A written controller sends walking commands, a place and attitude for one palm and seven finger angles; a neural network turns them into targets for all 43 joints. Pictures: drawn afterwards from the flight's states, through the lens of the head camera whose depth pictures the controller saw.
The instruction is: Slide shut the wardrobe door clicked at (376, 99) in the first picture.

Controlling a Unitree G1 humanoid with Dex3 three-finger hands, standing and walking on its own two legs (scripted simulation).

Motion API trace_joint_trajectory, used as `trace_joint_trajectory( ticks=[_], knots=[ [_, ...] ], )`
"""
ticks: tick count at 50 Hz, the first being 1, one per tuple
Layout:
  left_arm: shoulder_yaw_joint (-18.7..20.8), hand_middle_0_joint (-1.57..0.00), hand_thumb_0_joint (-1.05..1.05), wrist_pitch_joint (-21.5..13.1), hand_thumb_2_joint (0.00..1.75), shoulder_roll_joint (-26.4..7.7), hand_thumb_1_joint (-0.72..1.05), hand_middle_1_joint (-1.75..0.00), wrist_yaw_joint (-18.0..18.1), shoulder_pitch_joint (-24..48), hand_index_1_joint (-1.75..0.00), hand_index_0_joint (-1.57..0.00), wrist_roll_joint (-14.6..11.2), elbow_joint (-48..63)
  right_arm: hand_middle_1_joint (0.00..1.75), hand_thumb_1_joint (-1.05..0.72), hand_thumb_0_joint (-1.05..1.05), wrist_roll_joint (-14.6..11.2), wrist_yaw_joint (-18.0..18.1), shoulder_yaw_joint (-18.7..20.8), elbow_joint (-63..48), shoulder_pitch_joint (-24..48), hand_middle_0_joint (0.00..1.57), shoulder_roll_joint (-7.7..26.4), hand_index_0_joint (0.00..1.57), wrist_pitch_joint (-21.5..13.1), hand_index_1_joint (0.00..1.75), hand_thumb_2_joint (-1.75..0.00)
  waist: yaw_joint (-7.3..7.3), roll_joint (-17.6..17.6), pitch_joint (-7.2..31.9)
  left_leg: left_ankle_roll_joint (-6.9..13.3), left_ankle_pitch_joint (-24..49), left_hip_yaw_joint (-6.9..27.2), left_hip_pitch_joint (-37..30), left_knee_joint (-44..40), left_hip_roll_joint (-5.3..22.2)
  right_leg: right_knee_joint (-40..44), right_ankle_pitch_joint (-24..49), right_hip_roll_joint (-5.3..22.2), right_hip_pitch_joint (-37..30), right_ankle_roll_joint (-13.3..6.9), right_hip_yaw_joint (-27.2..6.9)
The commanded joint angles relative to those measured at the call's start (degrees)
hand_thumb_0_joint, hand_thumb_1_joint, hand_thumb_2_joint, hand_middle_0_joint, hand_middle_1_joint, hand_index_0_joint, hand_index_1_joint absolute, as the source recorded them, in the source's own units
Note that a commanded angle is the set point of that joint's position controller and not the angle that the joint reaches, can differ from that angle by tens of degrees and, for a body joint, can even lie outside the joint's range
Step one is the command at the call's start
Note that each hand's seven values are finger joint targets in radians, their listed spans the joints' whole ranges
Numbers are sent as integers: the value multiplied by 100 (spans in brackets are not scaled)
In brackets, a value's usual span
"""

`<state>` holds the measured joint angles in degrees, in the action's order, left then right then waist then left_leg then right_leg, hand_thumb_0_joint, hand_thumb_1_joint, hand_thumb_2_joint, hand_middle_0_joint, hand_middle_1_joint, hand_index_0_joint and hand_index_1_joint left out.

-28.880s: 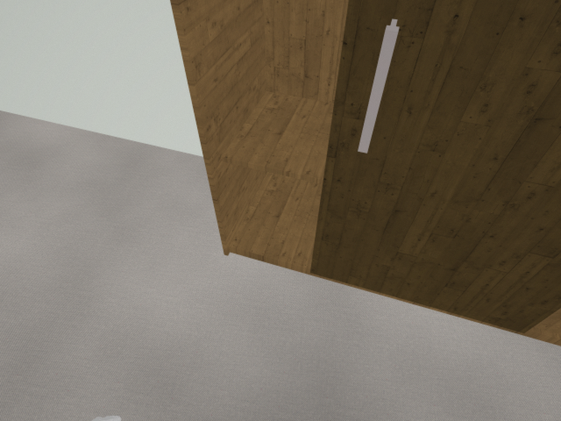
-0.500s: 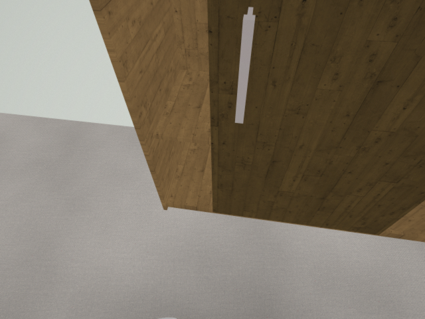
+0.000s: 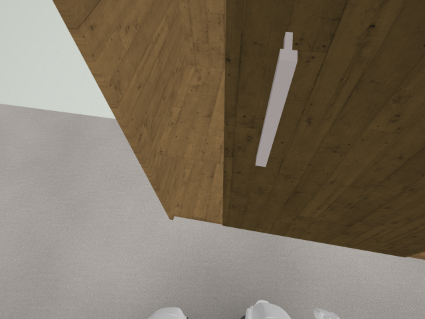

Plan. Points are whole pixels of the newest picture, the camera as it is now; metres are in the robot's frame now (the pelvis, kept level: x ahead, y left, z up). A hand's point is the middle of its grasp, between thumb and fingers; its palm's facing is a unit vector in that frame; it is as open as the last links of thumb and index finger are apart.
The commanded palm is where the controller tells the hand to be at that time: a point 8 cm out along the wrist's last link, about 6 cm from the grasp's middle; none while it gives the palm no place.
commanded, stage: come to a stop and stand still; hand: right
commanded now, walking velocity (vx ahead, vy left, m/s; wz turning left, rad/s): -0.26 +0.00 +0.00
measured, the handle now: (272, 112) +0.44 -0.06 +0.11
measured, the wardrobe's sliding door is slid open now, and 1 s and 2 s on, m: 0.24 0.24 0.24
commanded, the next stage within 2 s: look again from close up in 1.48 s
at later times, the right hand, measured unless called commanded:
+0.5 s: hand out of the picture +0.08 -0.19 -0.17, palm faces -0.07 +0.95 -0.30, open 7.4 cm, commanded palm none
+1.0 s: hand out of the picture +0.01 -0.16 -0.17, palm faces -0.03 +0.98 -0.20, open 7.3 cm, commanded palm none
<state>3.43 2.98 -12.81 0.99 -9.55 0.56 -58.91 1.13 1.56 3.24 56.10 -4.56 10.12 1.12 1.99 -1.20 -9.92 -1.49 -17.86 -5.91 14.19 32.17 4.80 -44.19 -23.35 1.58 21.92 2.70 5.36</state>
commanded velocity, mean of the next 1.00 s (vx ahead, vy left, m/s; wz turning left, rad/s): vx -0.03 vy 0.02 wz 0.00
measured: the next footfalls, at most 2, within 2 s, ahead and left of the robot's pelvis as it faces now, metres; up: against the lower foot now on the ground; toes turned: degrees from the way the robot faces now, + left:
right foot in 0.04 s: +0.07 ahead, -0.08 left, +0.00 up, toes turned -2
left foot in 0.42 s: +0.00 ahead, +0.17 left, +0.00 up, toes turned +4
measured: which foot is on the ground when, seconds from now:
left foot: down 0.00-0.04, up 0.06-0.40, down 0.42-1.00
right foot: up 0.00-0.02, down 0.04-1.00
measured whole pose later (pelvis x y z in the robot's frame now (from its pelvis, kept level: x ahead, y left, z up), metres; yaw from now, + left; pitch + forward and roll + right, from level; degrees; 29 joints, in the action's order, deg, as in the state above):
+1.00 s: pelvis +0.00 +0.02 +0.00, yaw +2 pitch +0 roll +0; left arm 0.1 0.6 -9.2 0.1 -16.0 0.7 -59.6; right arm 1.2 1.5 0.2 59.0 -17.7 11.4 -0.3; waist 0.2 -1.5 -1.4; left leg -2.1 -19.0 -0.9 10.6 29.6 2.7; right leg -30.8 -13.4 0.8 17.4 -1.6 4.3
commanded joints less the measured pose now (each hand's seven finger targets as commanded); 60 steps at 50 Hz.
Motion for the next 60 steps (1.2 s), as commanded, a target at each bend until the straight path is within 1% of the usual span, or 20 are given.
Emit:
trace_joint_trajectory(
  ticks=[1,2,3,5,7,10,17,19,20,21,22,23,25,27,29,31,34,39,48,60],
  knots=[
    [208,-20,0,-81,90,-814,90,-30,-31,-921,-30,-20,81,170,30,-90,0,-69,124,233,-300,-279,20,1081,20,41,30,-90,49,570,1565,316,2638,297,-83,586,597,1851,4344,943,-1596,-427,-804],
    [278,-20,0,-115,90,-1288,90,-30,-25,-892,-30,-20,117,300,30,-90,0,-126,128,150,-374,-560,20,794,20,105,30,-90,17,2035,1747,-36,-1416,22,898,2117,-188,2192,7125,2342,-2097,-1337,-2166],
    [263,-20,0,-76,90,-1407,90,-30,35,-937,-30,-20,88,354,30,-90,0,-52,179,114,-331,-623,20,803,20,163,30,-90,197,1719,1972,53,-2495,634,590,3775,-610,2215,7226,2441,-1751,-1680,-1913],
    [223,-20,0,-115,90,-1099,90,-30,141,-427,-30,-20,87,532,30,-90,0,-49,173,156,-279,-441,20,789,20,159,30,-90,-2,1199,1629,-23,-2090,1045,1401,4196,-434,1820,6990,2002,-1989,-1588,-1431],
    [215,-20,0,-134,90,-985,90,-30,210,-350,-30,-20,98,609,30,-90,0,-36,108,103,-283,-343,20,753,20,144,30,-90,22,809,1605,-157,-1709,971,1684,3564,-358,1707,6769,1771,-2548,-1424,-1135],
    [202,-20,0,-147,90,-995,90,-30,200,-445,-30,-20,82,572,30,-90,0,-32,57,81,-343,-404,20,758,20,167,30,-90,36,824,1774,-158,-1396,816,1442,2885,-388,1795,6353,1759,-2685,-1388,-1009],
    [152,-20,0,-137,90,-1026,90,-30,60,-128,-30,-20,108,583,30,-90,0,-28,14,-41,-339,-808,20,809,20,153,30,-90,-120,1053,1494,69,-858,468,6,716,-328,2085,4529,1664,-1547,-1172,-905],
    [129,-20,0,-124,90,-906,90,-30,23,-2,-30,-20,25,565,30,-90,0,-1,35,-45,-195,-1132,20,977,20,55,30,-90,-287,410,1529,161,818,715,-645,-877,-178,1606,3088,1191,-1120,-735,-723],
    [204,-20,0,-292,90,-947,90,-30,27,208,-30,-20,-139,919,30,-90,0,39,196,-117,-370,-1499,20,783,20,-131,30,-90,-488,-700,2047,25,2056,1007,-359,-1407,178,722,2683,920,-1545,-372,-319],
    [100,-20,0,-219,90,-550,90,-30,-27,-43,-30,-20,-17,1234,30,-90,0,81,223,-53,-553,-1165,20,1269,20,-187,30,-90,-135,-809,1385,416,4162,1599,-781,-949,943,407,955,198,-351,-149,-103],
    [5,-20,0,-182,90,-149,90,-30,-103,-291,-30,-20,5,1130,30,-90,0,65,130,-87,-692,-833,20,1503,20,-201,30,-90,15,-855,1504,853,3433,1812,-382,-726,1393,312,-40,19,-182,-139,-194],
    [45,-20,0,-140,90,-234,90,-30,-115,-177,-30,-20,44,1088,30,-90,0,58,140,-84,-775,-689,20,1361,20,-208,30,-90,-9,-818,1371,860,3456,1486,-263,-554,985,188,146,-90,-245,-191,-109],
    [38,-20,0,-170,90,-268,90,-30,-95,-347,-30,-20,25,1079,30,-90,0,21,199,-71,-792,-696,20,1236,20,-220,30,-90,40,-1227,1320,748,3423,1376,-273,-238,755,656,844,-75,-321,-282,-140],
    [10,-20,0,-232,90,-435,90,-30,-96,-499,-30,-20,46,974,30,-90,0,1,160,-81,-839,-812,20,1111,20,-142,30,-90,-1,-69,1142,454,1725,966,319,32,259,1169,2187,248,-868,-449,-493],
    [-18,-20,0,-248,90,-610,90,-30,-86,-299,-30,-20,60,978,30,-90,0,-5,136,-141,-690,-1137,20,951,20,-95,30,-90,-196,756,775,271,46,620,312,35,-196,1750,1758,642,-405,-699,-1100],
    [-41,-20,0,-231,90,-576,90,-30,-88,-181,-30,-20,54,1003,30,-90,0,14,97,-148,-547,-1358,20,938,20,-119,30,-90,-331,203,521,334,-306,758,130,-349,-169,1823,732,486,82,-663,-1052],
    [-60,-20,0,-233,90,-406,90,-30,-109,-472,-30,-20,67,885,30,-90,0,13,65,-133,-559,-1133,20,999,20,-158,30,-90,-92,-219,684,518,-954,1300,667,-949,273,1432,225,97,-371,-421,-566],
    [-101,-20,0,-329,90,-429,90,-30,-86,-697,-30,-20,61,630,30,-90,0,-4,47,-156,-405,-1281,20,801,20,-178,30,-90,-151,336,841,330,-514,849,424,-681,-27,1928,533,366,-542,-539,-864],
    [-187,-20,0,-398,90,-319,90,-30,-43,-739,-30,-20,-3,234,30,-90,0,-12,51,-219,108,-1593,20,701,20,-264,30,-90,-206,-24,820,277,461,910,66,-909,127,1908,1379,315,-830,-510,-662],
    [-229,-20,0,-419,90,-333,90,-30,-29,-693,-30,-20,-26,-106,30,-90,0,3,84,-296,549,-1836,20,582,20,-276,30,-90,-227,165,695,191,594,746,-45,-1021,114,2248,1507,386,-1087,-548,-728]
  ],
)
